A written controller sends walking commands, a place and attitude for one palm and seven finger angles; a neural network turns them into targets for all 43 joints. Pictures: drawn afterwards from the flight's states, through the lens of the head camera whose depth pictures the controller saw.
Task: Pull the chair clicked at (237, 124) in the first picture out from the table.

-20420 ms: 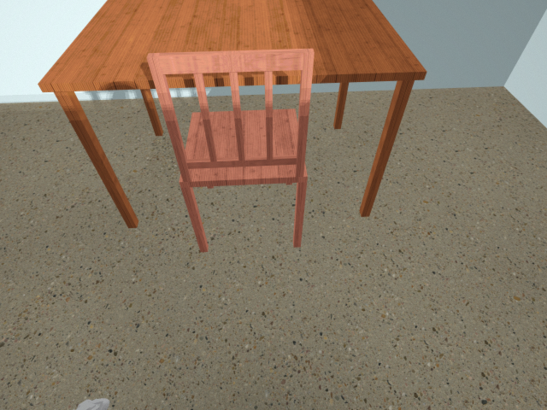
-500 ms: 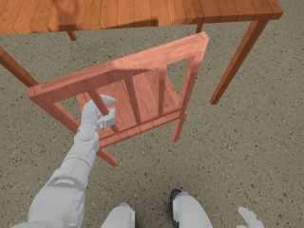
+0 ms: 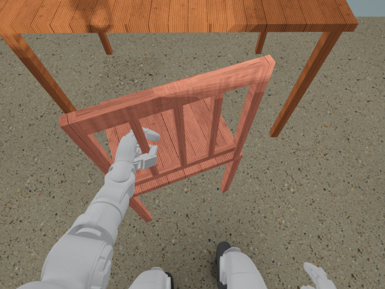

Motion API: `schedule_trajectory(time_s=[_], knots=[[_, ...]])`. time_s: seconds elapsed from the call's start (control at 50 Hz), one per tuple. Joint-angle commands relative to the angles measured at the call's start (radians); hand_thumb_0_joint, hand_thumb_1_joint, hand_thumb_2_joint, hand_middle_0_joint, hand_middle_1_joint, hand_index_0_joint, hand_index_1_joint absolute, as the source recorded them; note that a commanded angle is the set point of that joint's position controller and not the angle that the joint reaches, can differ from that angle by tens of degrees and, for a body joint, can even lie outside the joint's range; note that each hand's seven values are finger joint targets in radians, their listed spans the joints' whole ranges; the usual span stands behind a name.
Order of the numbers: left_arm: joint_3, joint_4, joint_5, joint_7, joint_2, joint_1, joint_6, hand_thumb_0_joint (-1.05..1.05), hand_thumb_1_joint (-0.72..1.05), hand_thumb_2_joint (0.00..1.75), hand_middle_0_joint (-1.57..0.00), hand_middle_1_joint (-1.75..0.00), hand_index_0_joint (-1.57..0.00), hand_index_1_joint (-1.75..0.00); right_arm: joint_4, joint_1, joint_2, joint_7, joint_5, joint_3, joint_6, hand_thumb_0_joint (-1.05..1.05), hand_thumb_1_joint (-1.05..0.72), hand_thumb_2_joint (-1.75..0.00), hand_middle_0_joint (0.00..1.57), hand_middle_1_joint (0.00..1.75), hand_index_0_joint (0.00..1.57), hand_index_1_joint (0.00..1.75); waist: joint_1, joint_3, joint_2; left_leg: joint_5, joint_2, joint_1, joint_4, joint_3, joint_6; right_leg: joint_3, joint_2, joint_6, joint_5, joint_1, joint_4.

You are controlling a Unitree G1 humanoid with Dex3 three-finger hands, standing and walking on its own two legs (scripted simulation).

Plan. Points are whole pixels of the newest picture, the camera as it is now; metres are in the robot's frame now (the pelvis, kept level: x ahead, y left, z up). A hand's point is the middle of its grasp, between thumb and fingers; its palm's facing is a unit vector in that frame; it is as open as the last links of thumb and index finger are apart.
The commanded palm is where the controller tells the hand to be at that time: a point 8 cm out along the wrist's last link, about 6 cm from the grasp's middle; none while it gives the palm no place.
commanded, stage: step backward, pulling the chair out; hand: left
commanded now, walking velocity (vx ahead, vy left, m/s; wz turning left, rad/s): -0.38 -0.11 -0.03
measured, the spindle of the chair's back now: (180, 139) +0.46 +0.03 -0.08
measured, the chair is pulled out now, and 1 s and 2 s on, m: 0.27 0.40 0.50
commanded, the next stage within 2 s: stop walking, hand still on the chair in 1.24 s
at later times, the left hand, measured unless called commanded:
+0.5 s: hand (148, 179) +0.34 +0.10 -0.05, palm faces -0.07 -0.97 -0.22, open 5.4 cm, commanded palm +0.33 +0.15 -0.04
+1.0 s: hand (143, 213) +0.26 +0.10 -0.04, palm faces -0.04 -0.97 -0.22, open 5.5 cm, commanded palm +0.25 +0.16 -0.04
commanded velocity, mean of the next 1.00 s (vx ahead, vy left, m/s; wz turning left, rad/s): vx -0.38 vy -0.03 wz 0.00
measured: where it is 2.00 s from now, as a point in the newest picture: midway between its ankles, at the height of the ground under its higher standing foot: outside the picture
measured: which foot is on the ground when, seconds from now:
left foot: down 0.00-0.54, up 0.56-0.70, down 0.72-0.98, up 1.00-1.00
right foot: up 0.00-0.06, down 0.08-0.80, up 0.82-0.88, down 0.90-1.00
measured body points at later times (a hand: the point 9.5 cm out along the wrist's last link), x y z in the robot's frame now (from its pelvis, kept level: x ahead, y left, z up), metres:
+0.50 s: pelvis -0.06 +0.00 +0.00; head +0.05 -0.02 +0.44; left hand +0.34 +0.15 -0.03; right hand +0.01 -0.27 -0.13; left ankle -0.02 +0.14 -0.72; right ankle -0.01 -0.12 -0.72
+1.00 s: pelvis -0.13 -0.01 +0.01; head -0.03 -0.03 +0.44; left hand +0.26 +0.16 -0.03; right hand -0.06 -0.26 -0.14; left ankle -0.11 +0.15 -0.71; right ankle -0.10 -0.11 -0.72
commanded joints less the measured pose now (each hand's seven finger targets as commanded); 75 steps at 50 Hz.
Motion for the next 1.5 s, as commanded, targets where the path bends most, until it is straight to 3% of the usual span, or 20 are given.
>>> schedule_trajectory(time_s=[0.0,0.08,0.14,0.18,0.26,0.36,0.44,0.5,0.54,0.58,0.68,0.78,0.86,0.92,0.96,1.14,1.24,1.32,1.42,1.48], knots=[[0.012,-0.244,0.011,-0.012,0.12,-0.347,-0.096,0.0,0.9,0.9,-0.5,-1.45,-0.5,-1.45,-0.084,0.071,-0.125,-0.01,-0.013,-0.054,-0.027,0.0,-0.9,-0.9,0.2,0.3,0.2,0.3,0.045,-0.47,0.189,0.551,0.294,0.096,-0.158,-0.219,0.13,0.026,0.029,-0.005,-0.147,0.286,0.176],[0.005,-0.175,0.041,-0.012,0.131,-0.372,-0.134,0.0,0.9,0.9,-0.5,-1.45,-0.5,-1.45,-0.028,0.132,-0.126,0.012,-0.016,-0.058,-0.046,0.0,-0.9,-0.9,0.2,0.3,0.2,0.3,0.01,-0.53,0.063,0.676,0.2,0.197,0.026,-0.11,0.012,0.093,-0.067,-0.045,0.486,0.399,-0.066],[0.063,-0.136,0.033,0.0,0.221,-0.325,-0.133,0.0,0.9,0.9,-0.5,-1.45,-0.5,-1.45,-0.033,0.091,-0.12,-0.007,0.003,-0.07,-0.046,0.0,-0.9,-0.9,0.2,0.3,0.2,0.3,0.03,-0.615,-0.099,-0.106,0.062,0.01,0.179,-0.072,-0.043,0.257,-0.272,-0.144,0.768,0.548,-0.103],[0.066,-0.123,0.032,0.0,0.227,-0.278,-0.102,0.0,0.9,0.9,-0.5,-1.45,-0.5,-1.45,-0.035,0.069,-0.123,-0.008,0.003,-0.056,-0.047,0.0,-0.9,-0.9,0.2,0.3,0.2,0.3,0.048,-0.576,-0.078,-0.208,0.058,-0.033,0.169,-0.11,-0.037,0.245,-0.311,-0.158,0.634,0.501,-0.113],[0.057,-0.176,0.009,0.007,0.207,-0.233,-0.074,0.0,0.9,0.9,-0.5,-1.45,-0.5,-1.45,-0.047,0.073,-0.146,-0.025,0.0,-0.05,-0.035,0.0,-0.9,-0.9,0.2,0.3,0.2,0.3,0.028,-0.588,-0.084,0.18,0.109,0.124,-0.145,-0.089,-0.008,0.112,-0.169,-0.055,0.414,0.441,-0.063],[0.04,-0.269,0.017,-0.011,0.159,-0.26,-0.101,0.0,0.9,0.9,-0.5,-1.45,-0.5,-1.45,-0.113,0.04,-0.127,-0.001,-0.02,-0.055,-0.012,0.0,-0.9,-0.9,0.2,0.3,0.2,0.3,0.047,-0.5,0.238,0.483,0.301,0.07,-0.21,-0.215,0.109,0.025,0.029,-0.003,-0.156,0.325,0.166],[0.019,-0.266,0.047,-0.012,0.139,-0.311,-0.141,0.0,0.9,0.9,-0.5,-1.45,-0.5,-1.45,-0.075,0.108,-0.122,0.033,-0.026,-0.065,-0.029,0.0,-0.9,-0.9,0.2,0.3,0.2,0.3,0.013,-0.559,0.163,0.862,0.267,0.313,-0.019,-0.162,0.067,0.056,0.015,-0.025,0.142,0.318,-0.048],[0.054,-0.236,0.034,-0.004,0.215,-0.292,-0.146,0.0,0.9,0.9,-0.5,-1.45,-0.5,-1.45,-0.078,0.113,-0.114,0.015,-0.002,-0.073,-0.021,0.0,-0.9,-0.9,0.2,0.3,0.2,0.3,0.003,-0.617,-0.043,0.351,0.139,0.141,0.076,-0.032,-0.027,0.178,-0.143,-0.077,0.605,0.502,-0.096],[0.077,-0.185,0.036,0.002,0.253,-0.26,-0.132,0.0,0.9,0.9,-0.5,-1.45,-0.5,-1.45,-0.078,0.056,-0.114,0.002,0.002,-0.069,-0.031,0.0,-0.9,-0.9,0.2,0.3,0.2,0.3,0.036,-0.588,-0.083,-0.187,0.049,0.01,0.217,-0.06,-0.04,0.266,-0.279,-0.144,0.606,0.476,-0.157],[0.093,-0.157,0.034,0.006,0.253,-0.215,-0.098,0.0,0.9,0.9,-0.5,-1.45,-0.5,-1.45,-0.063,0.051,-0.115,-0.002,-0.005,-0.05,-0.037,0.0,-0.9,-0.9,0.2,0.3,0.2,0.3,0.052,-0.563,-0.067,-0.227,0.054,-0.029,0.199,-0.115,-0.036,0.247,-0.296,-0.161,0.588,0.483,-0.132],[0.061,-0.187,0.009,0.006,0.209,-0.204,-0.052,0.0,0.9,0.9,-0.5,-1.45,-0.5,-1.45,-0.058,0.079,-0.137,-0.024,0.001,-0.044,-0.017,0.0,-0.9,-0.9,0.2,0.3,0.2,0.3,0.032,-0.59,-0.11,0.095,0.096,0.109,-0.144,-0.069,-0.022,0.143,-0.204,-0.079,0.541,0.504,-0.07],[0.013,-0.295,0.022,-0.019,0.137,-0.296,-0.085,0.0,0.9,0.9,-0.5,-1.45,-0.5,-1.45,-0.118,0.037,-0.116,-0.002,-0.028,-0.046,0.004,0.0,-0.9,-0.9,0.2,0.3,0.2,0.3,0.036,-0.521,0.283,0.644,0.308,0.189,-0.217,-0.194,0.099,0.023,0.02,0.002,-0.125,0.278,0.178],[0.031,-0.235,0.037,-0.015,0.147,-0.304,-0.117,0.0,0.9,0.9,-0.5,-1.45,-0.5,-1.45,-0.073,0.117,-0.124,0.037,-0.025,-0.06,-0.017,0.0,-0.9,-0.9,0.2,0.3,0.2,0.3,0.019,-0.519,0.152,1.041,0.294,0.445,-0.026,-0.172,0.088,0.034,0.042,-0.02,-0.005,0.228,-0.045],[0.052,-0.223,0.044,-0.009,0.198,-0.324,-0.145,0.0,0.9,0.9,-0.5,-1.45,-0.5,-1.45,-0.056,0.131,-0.121,0.035,-0.008,-0.07,-0.02,0.0,-0.9,-0.9,0.2,0.3,0.2,0.3,0.006,-0.605,0.028,0.671,0.177,0.248,0.097,-0.05,-0.009,0.121,-0.082,-0.071,0.641,0.51,-0.136],[0.101,-0.147,0.03,-0.002,0.27,-0.264,-0.13,0.0,0.9,0.9,-0.5,-1.45,-0.5,-1.45,-0.069,0.074,-0.13,0.009,0.004,-0.07,-0.033,0.0,-0.9,-0.9,0.2,0.3,0.2,0.3,0.038,-0.603,-0.106,-0.147,0.061,-0.006,0.224,-0.071,-0.043,0.253,-0.273,-0.165,0.956,0.611,-0.105],[0.052,-0.201,-0.004,0.0,0.185,-0.204,-0.043,0.0,0.9,0.9,-0.5,-1.45,-0.5,-1.45,-0.089,0.056,-0.119,-0.016,0.007,-0.037,-0.002,0.0,-0.9,-0.9,0.2,0.3,0.2,0.3,0.043,-0.588,-0.139,0.097,0.086,0.135,-0.131,-0.038,-0.028,0.129,-0.201,-0.08,0.548,0.527,-0.062],[-0.004,-0.276,0.007,-0.024,0.102,-0.271,-0.059,0.0,0.9,0.9,-0.5,-1.45,-0.5,-1.45,-0.143,0.032,-0.12,-0.001,-0.012,-0.041,0.018,0.0,-0.9,-0.9,0.2,0.3,0.2,0.3,0.048,-0.502,0.26,0.525,0.281,0.163,-0.209,-0.173,0.087,0.006,0.015,0.008,-0.031,0.336,0.115],[0.0,-0.233,0.02,-0.028,0.105,-0.272,-0.078,0.0,0.9,0.9,-0.5,-1.45,-0.5,-1.45,-0.104,0.102,-0.121,0.033,-0.015,-0.051,0.0,0.0,-0.9,-0.9,0.2,0.3,0.2,0.3,0.044,-0.471,0.212,0.785,0.295,0.343,-0.069,-0.179,0.099,0.03,0.03,-0.012,-0.056,0.255,-0.056],[0.04,-0.323,0.008,-0.012,0.181,-0.16,-0.041,0.0,0.9,0.9,-0.5,-1.45,-0.5,-1.45,-0.153,0.077,-0.097,0.015,0.011,-0.047,0.0,0.0,-0.9,-0.9,0.2,0.3,0.2,0.3,0.042,-0.515,-0.1,-0.021,0.086,0.131,0.007,-0.01,-0.008,0.191,-0.151,-0.089,0.014,0.397,-0.189],[0.052,-0.305,0.009,-0.001,0.188,-0.116,-0.028,0.0,0.9,0.9,-0.5,-1.45,-0.5,-1.45,-0.131,0.067,-0.092,0.007,-0.001,-0.032,-0.005,0.0,-0.9,-0.9,0.2,0.3,0.2,0.3,0.044,-0.478,-0.056,-0.046,0.073,0.16,-0.066,-0.033,0.014,0.162,-0.134,-0.074,-0.17,0.344,-0.208]])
